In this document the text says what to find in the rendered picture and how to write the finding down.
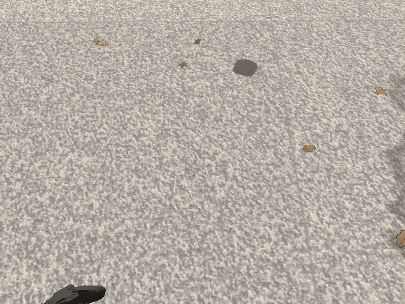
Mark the left robot hand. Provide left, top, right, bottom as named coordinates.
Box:
left=41, top=284, right=106, bottom=304

